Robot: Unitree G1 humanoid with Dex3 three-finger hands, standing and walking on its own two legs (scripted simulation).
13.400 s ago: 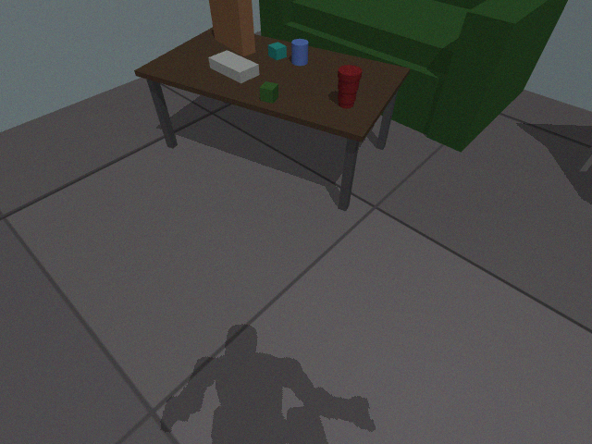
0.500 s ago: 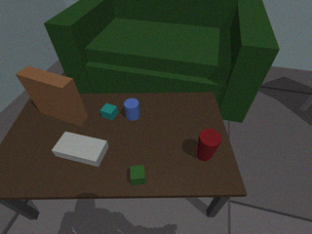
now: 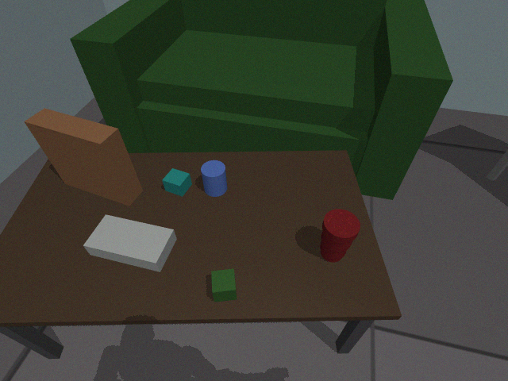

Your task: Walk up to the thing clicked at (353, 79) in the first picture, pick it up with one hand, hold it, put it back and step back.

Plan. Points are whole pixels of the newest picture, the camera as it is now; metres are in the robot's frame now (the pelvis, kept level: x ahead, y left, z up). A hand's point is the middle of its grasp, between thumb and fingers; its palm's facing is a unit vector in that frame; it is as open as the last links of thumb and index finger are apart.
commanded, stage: stand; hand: right
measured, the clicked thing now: (336, 238) +0.54 -0.21 -0.26
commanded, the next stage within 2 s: go down in 0.66 s
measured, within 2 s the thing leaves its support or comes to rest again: neither
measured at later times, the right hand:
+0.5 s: hand out of the picture +0.06 -0.25 -0.16, palm faces -0.03 +0.94 -0.34, open 7.4 cm
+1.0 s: hand out of the picture +0.15 -0.24 -0.16, palm faces +0.06 +0.95 -0.31, open 10.9 cm
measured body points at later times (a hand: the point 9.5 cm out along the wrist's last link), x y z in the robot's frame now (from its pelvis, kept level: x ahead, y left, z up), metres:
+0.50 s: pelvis +0.00 +0.00 +0.00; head +0.00 +0.00 +0.45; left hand +0.06 +0.30 -0.13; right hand +0.07 -0.30 -0.13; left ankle +0.00 +0.14 -0.75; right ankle -0.02 -0.12 -0.75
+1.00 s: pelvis -0.02 +0.00 -0.02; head +0.03 +0.00 +0.43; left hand +0.17 +0.29 -0.12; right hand +0.14 -0.29 -0.13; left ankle +0.00 +0.14 -0.75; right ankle -0.02 -0.12 -0.75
